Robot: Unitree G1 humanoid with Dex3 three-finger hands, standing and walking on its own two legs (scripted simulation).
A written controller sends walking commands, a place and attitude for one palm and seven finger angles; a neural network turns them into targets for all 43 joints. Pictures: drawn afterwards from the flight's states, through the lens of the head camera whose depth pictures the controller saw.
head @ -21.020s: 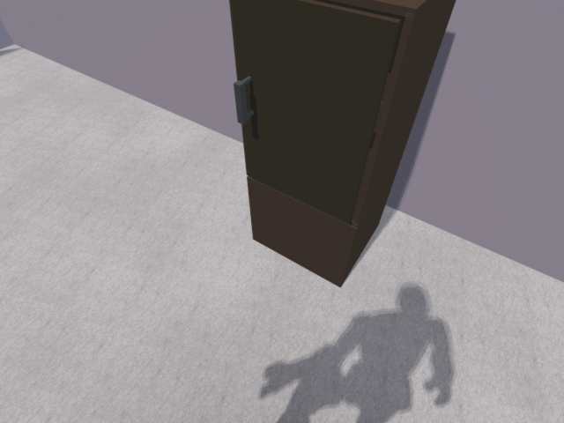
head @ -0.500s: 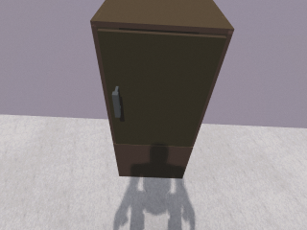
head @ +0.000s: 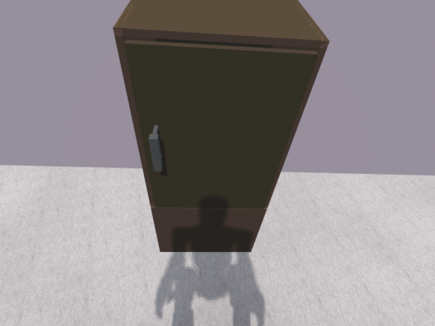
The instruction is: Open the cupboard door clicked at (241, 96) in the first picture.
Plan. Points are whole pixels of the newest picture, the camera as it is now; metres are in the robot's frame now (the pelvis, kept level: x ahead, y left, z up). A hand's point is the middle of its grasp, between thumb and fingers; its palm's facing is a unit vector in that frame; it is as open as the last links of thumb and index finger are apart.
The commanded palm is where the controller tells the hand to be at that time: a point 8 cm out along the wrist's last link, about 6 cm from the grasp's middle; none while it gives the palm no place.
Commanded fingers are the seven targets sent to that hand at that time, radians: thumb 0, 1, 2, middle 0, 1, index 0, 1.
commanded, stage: come to a stop and stand still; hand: left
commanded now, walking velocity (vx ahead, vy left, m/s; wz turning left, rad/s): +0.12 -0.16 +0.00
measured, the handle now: (156, 148) +0.55 +0.18 -0.02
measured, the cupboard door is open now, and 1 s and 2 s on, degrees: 0 0 0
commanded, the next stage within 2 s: look again from close up in 1.62 s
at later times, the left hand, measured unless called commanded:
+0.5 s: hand out of the picture +0.15 +0.12 -0.18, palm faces +0.06 -0.99 -0.15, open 7.3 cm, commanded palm none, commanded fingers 0.00 0.90 0.90 -0.20 -0.30 -0.20 -0.30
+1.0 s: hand out of the picture -0.03 +0.17 -0.17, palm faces +0.05 -0.98 -0.21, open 7.4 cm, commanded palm none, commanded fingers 0.00 0.90 0.90 -0.20 -0.30 -0.20 -0.30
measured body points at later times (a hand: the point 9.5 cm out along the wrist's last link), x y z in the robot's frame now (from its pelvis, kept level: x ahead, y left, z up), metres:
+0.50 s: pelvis +0.04 -0.04 -0.01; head +0.07 -0.03 +0.43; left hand +0.15 +0.17 -0.17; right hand +0.07 -0.28 -0.16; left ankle +0.04 +0.05 -0.73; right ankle +0.09 -0.18 -0.74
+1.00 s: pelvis -0.01 +0.00 +0.00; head +0.00 -0.01 +0.45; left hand -0.04 +0.22 -0.16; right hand +0.03 -0.23 -0.16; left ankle +0.05 +0.05 -0.74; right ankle -0.05 -0.13 -0.74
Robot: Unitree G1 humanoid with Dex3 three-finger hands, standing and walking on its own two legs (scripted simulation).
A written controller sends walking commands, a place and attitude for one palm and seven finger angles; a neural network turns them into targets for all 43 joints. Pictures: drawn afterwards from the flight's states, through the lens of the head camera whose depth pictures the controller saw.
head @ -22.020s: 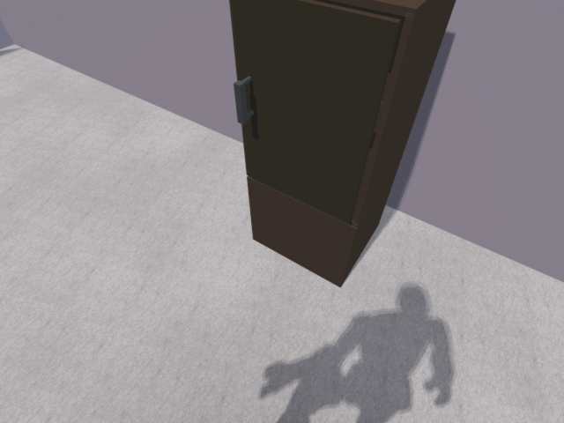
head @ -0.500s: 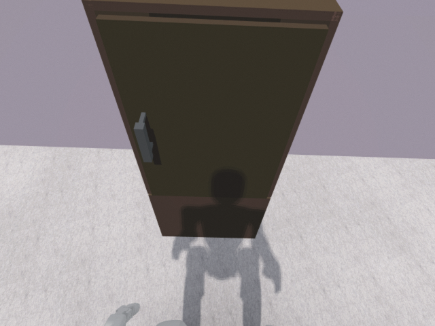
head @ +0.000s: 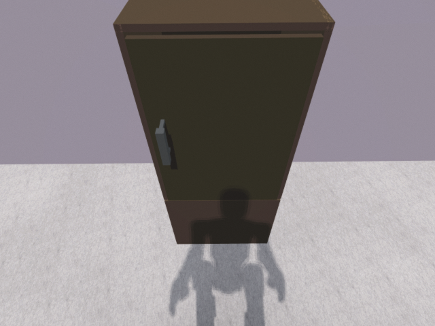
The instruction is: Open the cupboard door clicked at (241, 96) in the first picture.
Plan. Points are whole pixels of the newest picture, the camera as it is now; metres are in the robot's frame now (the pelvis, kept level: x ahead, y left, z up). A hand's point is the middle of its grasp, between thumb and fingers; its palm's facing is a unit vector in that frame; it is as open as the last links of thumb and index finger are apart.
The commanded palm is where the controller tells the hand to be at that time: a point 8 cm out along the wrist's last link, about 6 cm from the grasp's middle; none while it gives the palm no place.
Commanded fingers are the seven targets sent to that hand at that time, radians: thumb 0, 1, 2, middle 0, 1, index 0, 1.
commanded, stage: come to a stop and stand still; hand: left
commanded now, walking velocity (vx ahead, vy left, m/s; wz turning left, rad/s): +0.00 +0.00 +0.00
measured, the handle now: (164, 142) +0.56 +0.18 -0.02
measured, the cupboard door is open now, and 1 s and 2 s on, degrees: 0 0 0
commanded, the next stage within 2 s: look again from close up in 0.62 s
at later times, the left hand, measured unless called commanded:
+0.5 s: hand out of the picture -0.10 +0.12 -0.18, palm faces +0.06 -0.99 -0.14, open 7.4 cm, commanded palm none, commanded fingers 0.00 0.90 0.90 -0.20 -0.30 -0.20 -0.30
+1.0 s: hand out of the picture +0.00 +0.16 -0.19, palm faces +0.05 -0.98 -0.18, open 7.4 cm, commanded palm none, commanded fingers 0.00 0.90 0.90 -0.20 -0.30 -0.20 -0.30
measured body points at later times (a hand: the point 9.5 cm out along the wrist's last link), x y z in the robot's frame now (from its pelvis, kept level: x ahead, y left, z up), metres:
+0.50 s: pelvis -0.03 -0.02 +0.00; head -0.03 -0.02 +0.45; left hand -0.10 +0.17 -0.17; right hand -0.07 -0.22 -0.17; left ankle +0.06 +0.05 -0.74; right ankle -0.04 -0.13 -0.74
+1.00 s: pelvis +0.00 +0.00 -0.01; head -0.01 +0.00 +0.44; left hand +0.00 +0.21 -0.17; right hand +0.01 -0.22 -0.17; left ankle +0.06 +0.05 -0.74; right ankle -0.04 -0.13 -0.74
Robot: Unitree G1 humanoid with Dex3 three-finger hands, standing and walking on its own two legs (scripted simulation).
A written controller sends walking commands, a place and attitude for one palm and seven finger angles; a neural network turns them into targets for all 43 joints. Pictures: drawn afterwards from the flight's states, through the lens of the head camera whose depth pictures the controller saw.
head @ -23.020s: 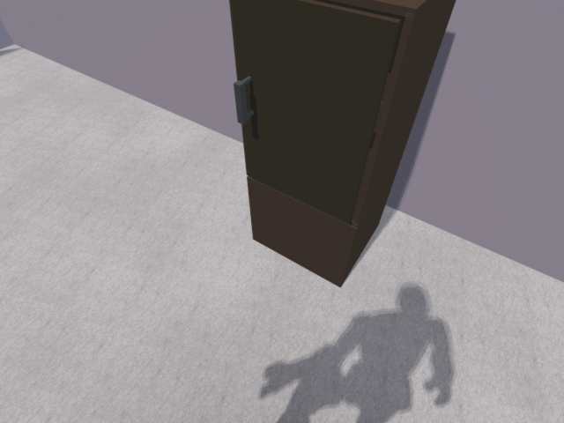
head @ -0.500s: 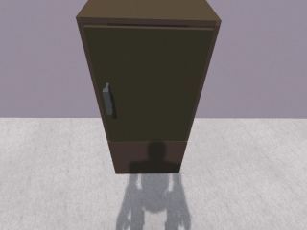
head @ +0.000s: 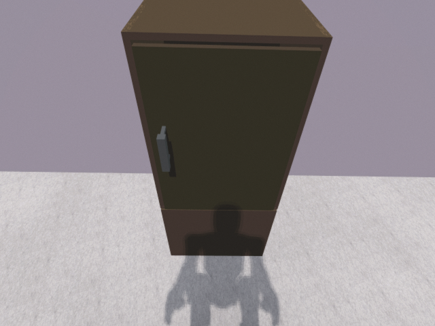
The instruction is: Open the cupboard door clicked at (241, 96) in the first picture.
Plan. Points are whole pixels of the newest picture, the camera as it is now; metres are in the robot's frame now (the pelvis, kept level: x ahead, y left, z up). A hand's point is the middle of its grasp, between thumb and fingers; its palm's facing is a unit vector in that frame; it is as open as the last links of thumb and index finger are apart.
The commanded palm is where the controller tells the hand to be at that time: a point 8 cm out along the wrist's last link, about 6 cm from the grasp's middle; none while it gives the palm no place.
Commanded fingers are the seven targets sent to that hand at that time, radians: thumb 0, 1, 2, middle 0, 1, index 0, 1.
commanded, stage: look again from close up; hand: left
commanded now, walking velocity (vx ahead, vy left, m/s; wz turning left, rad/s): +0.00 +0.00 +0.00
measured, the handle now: (164, 148) +0.56 +0.17 -0.01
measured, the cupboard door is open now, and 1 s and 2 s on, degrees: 0 0 0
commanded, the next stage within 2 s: raise the hand with hooked fingers in 0.22 s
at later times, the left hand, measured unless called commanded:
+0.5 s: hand (112, 293) +0.19 +0.19 -0.01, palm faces +0.24 -0.97 -0.11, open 7.6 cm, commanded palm +0.11 +0.24 -0.06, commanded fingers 0.00 0.67 0.80 -0.22 -0.45 -0.22 -0.45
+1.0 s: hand (119, 293) +0.19 +0.19 -0.03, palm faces +0.01 -0.99 -0.10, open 10.2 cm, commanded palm +0.17 +0.26 -0.04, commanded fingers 0.00 0.08 0.55 -0.26 -0.82 -0.26 -0.82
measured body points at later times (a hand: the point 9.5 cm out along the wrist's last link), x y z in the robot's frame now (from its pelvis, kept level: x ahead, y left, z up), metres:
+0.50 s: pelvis -0.01 +0.01 +0.00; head -0.01 +0.01 +0.45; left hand +0.17 +0.24 +0.00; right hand +0.11 -0.24 -0.11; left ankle +0.06 +0.05 -0.73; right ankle +0.00 -0.11 -0.72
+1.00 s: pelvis -0.02 -0.03 -0.09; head +0.04 +0.00 +0.35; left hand +0.19 +0.24 -0.03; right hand +0.20 -0.23 -0.16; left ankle +0.06 +0.05 -0.73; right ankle +0.03 -0.11 -0.73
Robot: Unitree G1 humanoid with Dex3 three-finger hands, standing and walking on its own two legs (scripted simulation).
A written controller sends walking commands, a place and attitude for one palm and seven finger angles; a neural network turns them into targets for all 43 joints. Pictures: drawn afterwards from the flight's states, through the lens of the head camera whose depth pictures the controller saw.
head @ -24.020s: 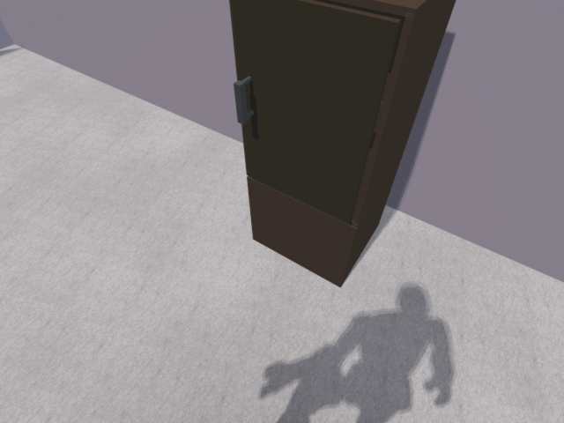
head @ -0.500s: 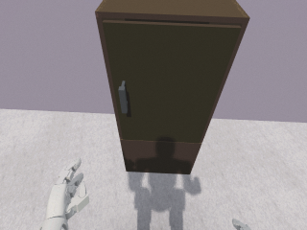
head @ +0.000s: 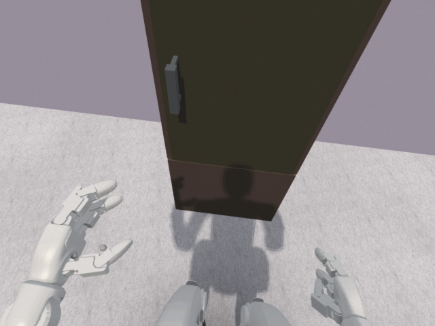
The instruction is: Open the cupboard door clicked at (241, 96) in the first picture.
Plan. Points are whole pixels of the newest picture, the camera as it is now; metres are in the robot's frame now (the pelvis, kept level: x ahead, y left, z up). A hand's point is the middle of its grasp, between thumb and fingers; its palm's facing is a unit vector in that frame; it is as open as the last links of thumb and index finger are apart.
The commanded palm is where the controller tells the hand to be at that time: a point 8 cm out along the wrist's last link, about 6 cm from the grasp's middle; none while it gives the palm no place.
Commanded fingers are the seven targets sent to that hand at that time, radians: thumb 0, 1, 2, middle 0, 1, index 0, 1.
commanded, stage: raise the hand with hooked fingers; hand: left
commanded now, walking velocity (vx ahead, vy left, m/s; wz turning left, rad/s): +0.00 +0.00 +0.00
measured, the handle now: (175, 85) +0.59 +0.16 +0.08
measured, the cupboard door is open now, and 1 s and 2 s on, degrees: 0 0 0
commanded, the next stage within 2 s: move the hooked fingers beside the handle in 1.42 s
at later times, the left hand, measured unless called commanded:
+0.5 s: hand (83, 203) +0.28 +0.25 +0.08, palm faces -0.01 -1.00 -0.05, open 13.1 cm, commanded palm +0.27 +0.31 +0.08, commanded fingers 0.00 -0.50 0.30 -0.30 -1.20 -0.30 -1.20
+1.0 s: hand (62, 176) +0.32 +0.30 +0.09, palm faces -0.02 -1.00 -0.03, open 14.0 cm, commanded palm +0.29 +0.34 +0.09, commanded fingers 0.00 -0.50 0.30 -0.30 -1.20 -0.30 -1.20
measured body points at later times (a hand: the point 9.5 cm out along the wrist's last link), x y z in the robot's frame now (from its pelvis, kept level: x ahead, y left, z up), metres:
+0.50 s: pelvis +0.04 +0.02 +0.03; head +0.11 +0.05 +0.47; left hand +0.28 +0.31 +0.08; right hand +0.21 -0.24 -0.04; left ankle +0.08 +0.07 -0.63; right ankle +0.04 -0.08 -0.63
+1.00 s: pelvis +0.03 +0.03 +0.04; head +0.08 +0.05 +0.48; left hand +0.32 +0.35 +0.09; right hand +0.16 -0.23 -0.04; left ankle +0.08 +0.07 -0.63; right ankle +0.04 -0.08 -0.63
